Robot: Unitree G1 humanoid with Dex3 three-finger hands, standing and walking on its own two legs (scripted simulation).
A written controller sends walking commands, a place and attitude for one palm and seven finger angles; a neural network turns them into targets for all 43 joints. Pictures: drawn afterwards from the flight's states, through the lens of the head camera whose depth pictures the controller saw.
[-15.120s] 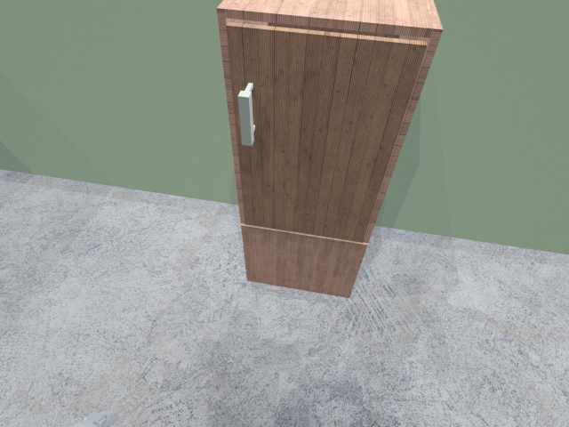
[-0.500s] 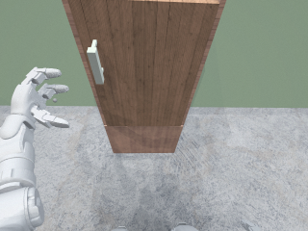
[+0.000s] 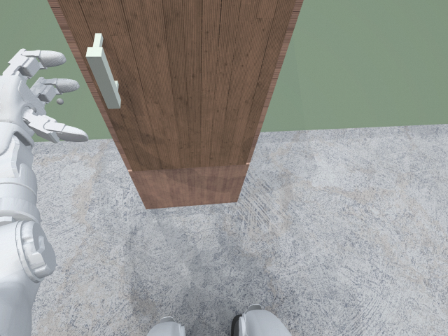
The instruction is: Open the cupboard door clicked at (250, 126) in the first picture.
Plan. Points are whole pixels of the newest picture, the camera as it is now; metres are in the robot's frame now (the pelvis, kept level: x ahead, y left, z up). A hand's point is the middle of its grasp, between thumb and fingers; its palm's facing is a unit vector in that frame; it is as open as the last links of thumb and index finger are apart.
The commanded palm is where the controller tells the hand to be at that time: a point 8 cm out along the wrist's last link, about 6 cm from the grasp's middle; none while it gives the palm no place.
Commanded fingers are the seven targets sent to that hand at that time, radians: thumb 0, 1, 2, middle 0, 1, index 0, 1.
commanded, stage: move the hooked fingers beside the handle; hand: left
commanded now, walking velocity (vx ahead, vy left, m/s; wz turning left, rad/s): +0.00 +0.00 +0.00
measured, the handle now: (106, 72) +0.57 +0.19 +0.09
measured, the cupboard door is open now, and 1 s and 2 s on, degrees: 0 0 0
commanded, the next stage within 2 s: slide the fingers in behind the handle in 1.60 s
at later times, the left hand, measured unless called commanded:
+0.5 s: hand (74, 92) +0.51 +0.23 +0.09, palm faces +0.03 -1.00 -0.01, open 14.0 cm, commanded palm +0.49 +0.28 +0.09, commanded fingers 0.00 -0.50 0.30 -0.30 -1.20 -0.30 -1.20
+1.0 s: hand (80, 93) +0.51 +0.22 +0.09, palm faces +0.02 -1.00 +0.00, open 14.0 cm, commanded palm +0.49 +0.27 +0.09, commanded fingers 0.00 -0.50 0.30 -0.30 -1.20 -0.30 -1.20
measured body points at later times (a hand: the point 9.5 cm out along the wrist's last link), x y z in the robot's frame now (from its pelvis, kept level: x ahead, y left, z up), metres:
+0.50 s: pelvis +0.01 +0.00 +0.00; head +0.13 +0.02 +0.43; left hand +0.51 +0.28 +0.10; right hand -0.01 -0.27 -0.11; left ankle -0.02 +0.10 -0.70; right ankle +0.03 -0.12 -0.70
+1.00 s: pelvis +0.00 +0.00 -0.01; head +0.13 +0.02 +0.43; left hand +0.51 +0.28 +0.10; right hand +0.02 -0.27 -0.11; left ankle -0.01 +0.10 -0.70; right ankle +0.03 -0.12 -0.70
